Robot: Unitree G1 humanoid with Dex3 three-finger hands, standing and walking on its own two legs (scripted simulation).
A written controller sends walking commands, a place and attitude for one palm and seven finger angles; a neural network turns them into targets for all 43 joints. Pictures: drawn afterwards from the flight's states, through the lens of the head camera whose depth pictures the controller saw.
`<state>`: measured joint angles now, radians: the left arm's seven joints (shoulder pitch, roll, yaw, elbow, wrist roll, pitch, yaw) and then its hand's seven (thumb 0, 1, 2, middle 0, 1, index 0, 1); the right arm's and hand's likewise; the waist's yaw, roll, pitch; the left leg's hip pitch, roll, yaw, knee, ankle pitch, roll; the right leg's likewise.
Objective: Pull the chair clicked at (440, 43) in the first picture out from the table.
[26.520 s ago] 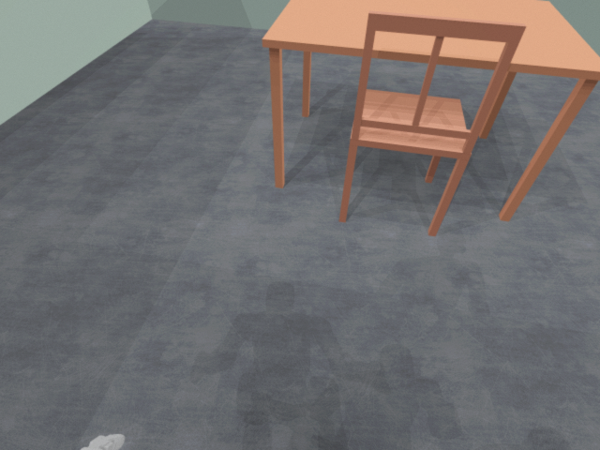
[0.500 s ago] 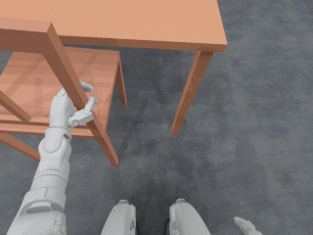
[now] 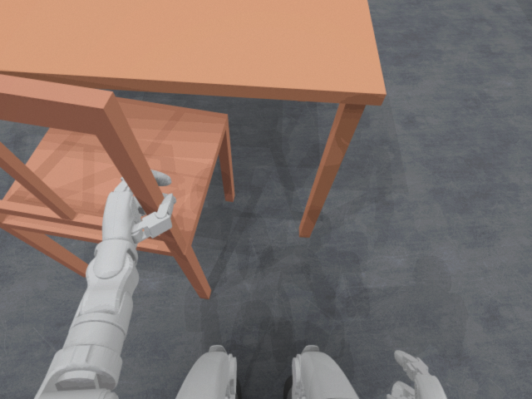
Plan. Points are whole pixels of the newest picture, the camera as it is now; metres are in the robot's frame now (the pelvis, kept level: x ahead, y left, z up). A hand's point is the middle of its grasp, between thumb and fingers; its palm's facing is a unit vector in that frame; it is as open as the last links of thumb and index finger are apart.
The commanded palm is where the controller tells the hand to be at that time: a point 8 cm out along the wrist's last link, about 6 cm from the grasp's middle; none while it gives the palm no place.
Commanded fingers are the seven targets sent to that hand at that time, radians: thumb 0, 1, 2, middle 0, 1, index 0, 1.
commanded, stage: step backward, pulling the chair out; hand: left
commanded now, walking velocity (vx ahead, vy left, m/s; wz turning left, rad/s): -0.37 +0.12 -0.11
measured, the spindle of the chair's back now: (21, 173) +0.45 +0.39 +0.01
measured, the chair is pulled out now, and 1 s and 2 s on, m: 0.05 0.19 0.31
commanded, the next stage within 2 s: none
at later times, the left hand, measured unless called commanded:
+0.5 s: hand (175, 249) +0.33 +0.13 +0.00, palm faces -0.01 -0.99 -0.12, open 5.8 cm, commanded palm +0.32 +0.19 +0.00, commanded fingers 0.00 0.90 0.90 -0.50 -1.45 -0.50 -1.45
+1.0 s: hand (184, 304) +0.25 +0.11 +0.00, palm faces -0.11 -0.98 -0.14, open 5.8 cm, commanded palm +0.26 +0.16 +0.00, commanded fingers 0.00 0.90 0.90 -0.50 -1.45 -0.50 -1.45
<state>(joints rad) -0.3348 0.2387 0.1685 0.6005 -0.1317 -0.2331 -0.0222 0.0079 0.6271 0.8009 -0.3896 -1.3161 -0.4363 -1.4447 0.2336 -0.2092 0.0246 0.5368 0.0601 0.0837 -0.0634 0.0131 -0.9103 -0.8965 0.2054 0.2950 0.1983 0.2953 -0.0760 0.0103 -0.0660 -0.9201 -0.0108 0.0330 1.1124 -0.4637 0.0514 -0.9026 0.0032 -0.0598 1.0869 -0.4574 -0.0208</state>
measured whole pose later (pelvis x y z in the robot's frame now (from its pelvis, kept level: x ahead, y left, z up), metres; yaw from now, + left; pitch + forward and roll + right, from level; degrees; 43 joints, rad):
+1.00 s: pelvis -0.09 +0.02 +0.06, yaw -4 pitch +1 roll -1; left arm -0.40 0.15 -0.06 1.02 -0.07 -0.26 0.08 0.04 0.59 0.72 -0.34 -1.22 -0.49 -1.44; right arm 0.23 -0.25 0.04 0.69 0.07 0.02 -0.17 0.01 -0.91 -0.90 0.21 0.30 0.20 0.30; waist -0.03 0.00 0.11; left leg -0.48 -0.01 0.12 0.61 -0.15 0.09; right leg -0.51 0.00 0.01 0.73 -0.38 -0.02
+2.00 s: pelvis -0.23 +0.03 +0.07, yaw -7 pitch +2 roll +0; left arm -0.38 0.16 -0.04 0.90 -0.04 -0.21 0.05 0.09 0.55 0.79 -0.35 -1.23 -0.49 -1.44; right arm 0.14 -0.20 0.02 0.67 0.01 0.03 -0.11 0.01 -0.91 -0.90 0.21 0.30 0.20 0.30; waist 0.00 -0.01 0.17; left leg -0.42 0.02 0.00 0.56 -0.17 -0.01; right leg -0.35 0.00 -0.01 0.61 -0.30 0.00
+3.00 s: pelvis -0.47 +0.03 +0.08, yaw -4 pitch -2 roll +1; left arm -0.12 0.05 -0.20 0.79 -0.03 -0.14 0.03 0.17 0.56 0.78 -0.30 -1.24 -0.49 -1.44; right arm 0.24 -0.19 0.04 0.69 0.03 0.03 -0.10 0.01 -0.91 -0.90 0.21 0.30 0.20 0.30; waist -0.02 0.04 0.08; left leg -0.16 0.00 0.00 0.52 -0.33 -0.01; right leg -0.32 -0.01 -0.05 0.52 -0.16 -0.04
